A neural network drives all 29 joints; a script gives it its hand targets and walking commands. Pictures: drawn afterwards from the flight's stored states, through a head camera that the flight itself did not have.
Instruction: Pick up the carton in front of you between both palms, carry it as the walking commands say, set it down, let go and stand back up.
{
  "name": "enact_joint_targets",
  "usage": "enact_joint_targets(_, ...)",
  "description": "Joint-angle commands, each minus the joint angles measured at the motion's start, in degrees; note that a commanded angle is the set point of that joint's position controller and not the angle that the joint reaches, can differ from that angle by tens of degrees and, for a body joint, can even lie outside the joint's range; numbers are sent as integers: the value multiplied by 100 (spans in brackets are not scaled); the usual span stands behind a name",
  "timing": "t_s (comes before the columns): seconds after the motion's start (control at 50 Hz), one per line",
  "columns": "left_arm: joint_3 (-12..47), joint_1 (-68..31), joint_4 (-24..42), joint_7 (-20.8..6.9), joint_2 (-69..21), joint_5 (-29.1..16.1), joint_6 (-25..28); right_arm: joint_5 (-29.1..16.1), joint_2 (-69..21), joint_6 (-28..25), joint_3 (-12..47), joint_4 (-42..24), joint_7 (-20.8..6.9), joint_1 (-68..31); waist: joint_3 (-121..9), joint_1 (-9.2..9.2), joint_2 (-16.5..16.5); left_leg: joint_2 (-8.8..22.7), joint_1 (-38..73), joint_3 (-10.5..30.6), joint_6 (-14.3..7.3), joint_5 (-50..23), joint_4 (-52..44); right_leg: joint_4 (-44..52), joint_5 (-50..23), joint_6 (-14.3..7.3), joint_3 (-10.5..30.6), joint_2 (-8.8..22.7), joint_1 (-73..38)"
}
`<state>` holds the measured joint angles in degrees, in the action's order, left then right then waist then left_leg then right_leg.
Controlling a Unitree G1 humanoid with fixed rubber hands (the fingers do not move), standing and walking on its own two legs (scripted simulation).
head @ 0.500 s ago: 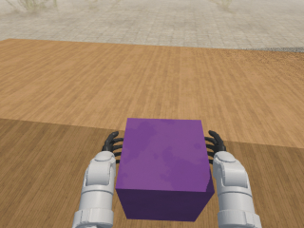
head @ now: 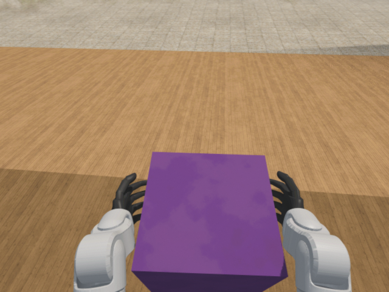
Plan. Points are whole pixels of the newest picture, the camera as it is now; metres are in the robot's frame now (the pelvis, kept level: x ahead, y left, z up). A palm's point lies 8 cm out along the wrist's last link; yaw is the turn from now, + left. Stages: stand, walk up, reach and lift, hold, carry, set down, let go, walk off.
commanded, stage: carry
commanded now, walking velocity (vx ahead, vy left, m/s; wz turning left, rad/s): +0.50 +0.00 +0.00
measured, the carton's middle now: (205, 230) +0.24 +0.01 +0.02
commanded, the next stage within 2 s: none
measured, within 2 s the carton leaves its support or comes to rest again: neither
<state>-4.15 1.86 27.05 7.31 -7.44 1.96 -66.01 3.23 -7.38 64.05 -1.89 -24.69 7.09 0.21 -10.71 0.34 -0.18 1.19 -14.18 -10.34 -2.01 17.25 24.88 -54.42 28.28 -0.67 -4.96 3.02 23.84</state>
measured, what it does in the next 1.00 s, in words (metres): walks ahead: right foot, then left foot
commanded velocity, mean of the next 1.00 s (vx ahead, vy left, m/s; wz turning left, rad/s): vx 0.50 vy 0.00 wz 0.00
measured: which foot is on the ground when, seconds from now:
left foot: down 0.00-0.24, up 0.26-0.70, down 0.72-1.00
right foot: up 0.00-0.20, down 0.22-0.76, up 0.78-1.00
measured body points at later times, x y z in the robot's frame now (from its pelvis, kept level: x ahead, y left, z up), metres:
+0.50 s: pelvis +0.29 -0.05 +0.01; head +0.28 -0.07 +0.46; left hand +0.50 +0.12 +0.10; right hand +0.54 -0.18 +0.09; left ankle +0.33 +0.10 -0.68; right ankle +0.25 -0.12 -0.74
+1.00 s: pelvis +0.61 +0.01 +0.01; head +0.61 +0.03 +0.46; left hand +0.86 +0.16 +0.06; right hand +0.86 -0.15 +0.07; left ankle +0.59 +0.08 -0.74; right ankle +0.65 -0.14 -0.66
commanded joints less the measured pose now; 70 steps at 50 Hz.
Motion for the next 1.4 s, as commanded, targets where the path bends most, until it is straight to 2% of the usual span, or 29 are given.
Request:
enact_joint_targets(0.0, 3284, -2376, 809, -163, -4187, -1311, 78, -1179, -4341, 77, 2950, -978, 9, -2027, -384, -198, -388, 1912, 2337, 2241, -842, -1309, -1353, 344, -338, -4, 75, 302, 2300)
enact_joint_targets(0.12, 2668, -1595, 675, 440, -3546, -843, 246, -1402, -3597, -9, 2888, -1068, 315, -1679, -29, -110, -918, 1317, 1004, 661, -328, -1634, -1249, 2266, -2004, 51, -687, -106, 258)
enact_joint_targets(0.18, 2635, -1516, 702, 481, -3386, -923, 274, -1409, -3412, -15, 2864, -1060, 358, -1546, -344, 22, -621, 958, 109, -69, -12, -2293, 291, 2594, -1889, -63, -1173, -441, -1885)
enact_joint_targets(0.2, 2651, -1469, 701, 478, -3339, -949, 272, -1413, -3294, -4, 2828, -1058, 369, -1556, -613, 133, -247, 739, -447, -245, 124, -1847, 1413, 2668, -1449, -94, -582, -10, -2799)
enact_joint_targets(0.22, 2638, -1461, 699, 485, -3208, -947, 266, -1436, -3232, 31, 2839, -1150, 374, -1584, -788, 193, 1099, 182, -1435, -229, 428, -531, 3134, 3876, 63, -643, 2309, 1592, -3099)
enact_joint_targets(0.24, 2714, -1506, 721, 453, -3291, -1070, 253, -1490, -3246, 57, 2924, -1221, 356, -1589, -798, 160, 1673, -85, -2393, 426, 395, 1016, 4260, 4489, -180, -1236, 3821, 2295, -3446)
enact_joint_targets(0.26, 2876, -1582, 885, 378, -3465, -1192, 247, -1510, -3442, 61, 2991, -1169, 327, -1547, -732, 129, 1157, 325, -2600, 915, 208, 978, 4742, 4429, -662, -1256, 3541, 2311, -3199)
enact_joint_targets(0.3, 3166, -1894, 1102, 208, -3845, -1315, 299, -1421, -3867, 6, 2958, -1037, 205, -1460, -652, 84, 264, 702, -2494, 1010, 45, 360, 4563, 4321, -1273, -963, 2450, 1925, -2541)
enact_joint_targets(0.32, 3298, -1963, 1165, 124, -3981, -1325, 322, -1346, -4022, -33, 2958, -976, 147, -1375, -599, 59, 132, 808, -2299, 1035, 54, 52, 4165, 4440, -1416, -790, 1979, 1769, -2229)
enact_joint_targets(0.38, 3581, -1909, 1264, -121, -4021, -1405, 359, -1084, -4161, -143, 3004, -947, 40, -1169, -546, 60, 476, 642, -2014, 701, 129, -319, 3230, 4608, -1567, -591, 1024, 1467, -2047)
enact_joint_targets(0.46, 3599, -1732, 1207, -270, -3653, -1448, 300, -917, -3954, -110, 3057, -960, 54, -1033, -164, 62, 675, 517, -2426, 356, 226, -949, 2050, 4788, -1901, -624, 514, 1284, -2404)
enact_joint_targets(0.62, 3092, -1322, 969, 29, -3141, -1056, 52, -1076, -3423, 196, 3012, -1057, 179, -1140, 669, 104, 907, 275, -2133, -259, 78, -1423, 618, 4471, -3599, -549, -245, 1118, -2708)
enact_joint_targets(0.66, 3127, -1379, 1020, 61, -3197, -1047, 50, -1132, -3438, 197, 2991, -1080, 162, -1166, 538, 85, 979, 135, -1459, -437, -37, -1291, 476, 3951, -4616, -461, -417, 1137, -2738)
enact_joint_targets(0.7, 3243, -1427, 1134, 53, -3260, -1069, 62, -1128, -3508, 160, 2934, -967, 135, -997, -160, -87, 662, -293, 432, -835, -73, -844, 273, 2211, -5261, -218, -934, 779, -2244)
enact_joint_targets(0.72, 3281, -1491, 1182, 42, -3243, -1068, 74, -1091, -3562, 138, 2917, -953, 111, -881, -557, -232, 207, 362, 1640, 76, -118, -420, 105, 974, -4022, -68, -827, 606, -1313)
enact_joint_targets(0.74, 3423, -1513, 1381, 8, -3330, -1108, 73, -1120, -3592, 85, 2944, -928, 81, -973, -1153, -238, -1463, 2074, 2815, 3134, -985, 820, -699, -996, -2361, 242, -664, -104, 351)
enact_joint_targets(0.76, 3507, -1644, 1350, -33, -3443, -1185, 110, -1202, -3776, 46, 3022, -932, 24, -944, -970, -189, -1710, 2406, 2888, 4159, -1206, -77, -1420, -1929, -220, 142, 35, -418, 1311)
enact_joint_targets(0.82, 3566, -1785, 912, -178, -4198, -1090, 362, -1263, -4358, -194, 3241, -965, -177, -1456, -795, -139, -179, 2004, 1835, 2319, -807, -1528, -1002, -2026, -807, -186, 542, 379, 1347)
enact_joint_targets(0.86, 3493, -1792, 605, -208, -4337, -892, 539, -1245, -4432, -359, 3321, -841, -260, -1685, -754, -84, -333, 1710, 1266, 1647, -506, -1017, -1234, -1377, -1279, -179, 386, 430, 1034)
enact_joint_targets(0.94, 3229, -1850, 154, -68, -4167, -520, 768, -1152, -4115, -569, 3179, -420, -276, -1802, -363, -95, -654, 1485, 1184, 983, -561, -758, -1523, -347, -1877, -15, 24, 400, 1431)
enact_joint_targets(1.04, 2928, -2741, -173, 193, -3631, -539, 904, -957, -3568, -746, 2699, 39, 52, -2368, 141, -130, -656, 1258, 1323, 511, -672, -1560, -1405, 1087, -2573, 27, -309, 297, 1654)
enact_joint_targets(1.14, 2543, -4073, -815, 429, -3197, -714, 1002, -866, -3176, -862, 2223, 771, 441, -3553, 419, -247, -766, 1237, 1349, 323, -596, -1901, -1202, 2025, -2908, -286, -453, 102, 958)
enact_joint_targets(1.2, 2206, -4572, -1497, 491, -3093, -684, 1063, -878, -3178, -888, 2104, 1276, 533, -4501, -221, 171, -717, 1078, 1657, -3, -334, -3653, 316, 2243, -2333, -415, -765, -274, -346)
enact_joint_targets(1.22, 2077, -4676, -1751, 506, -3076, -668, 1094, -874, -3219, -883, 2082, 1452, 554, -4786, -698, 448, -247, 742, 1379, -244, -150, -3662, 1741, 2545, -1953, -357, -919, -555, -1456)
enact_joint_targets(1.24, 1951, -4875, -1914, 539, -3000, -629, 1123, -881, -3288, -885, 2043, 1604, 577, -5023, -1407, 408, 828, 362, -1, -108, 24, -1939, 3408, 2730, -1274, -705, 1052, 738, -2905)
enact_joint_targets(1.26, 1936, -5151, -2066, 578, -3104, -728, 1178, -873, -3377, -891, 1958, 1710, 588, -5128, -1691, 518, 2219, -525, -1668, 347, 194, 804, 4831, 3573, -904, -1401, 3585, 1709, -3761)
enact_joint_targets(1.28, 2010, -5301, -2123, 547, -3338, -853, 1209, -930, -3538, -934, 1977, 1814, 624, -5504, -1543, 437, 1801, -394, -2085, 1022, -23, 1141, 5431, 3679, -1714, -1398, 3522, 1694, -3636)
enact_joint_targets(1.32, 2180, -6157, -1934, 453, -3713, -1058, 1332, -912, -3941, -1021, 1789, 2076, 646, -5919, -1423, 426, 636, -18, -2178, 1185, -289, 746, 5461, 3236, -3143, -1271, 2546, 1486, -3011)
enact_joint_targets(1.38, 2362, -6628, -1932, 336, -4189, -1232, 1450, -782, -4257, -1108, 1703, 2345, 588, -6017, -1495, 286, 642, 194, -2123, 1189, -198, 306, 4536, 3247, -3629, -1096, 1809, 1326, -2783)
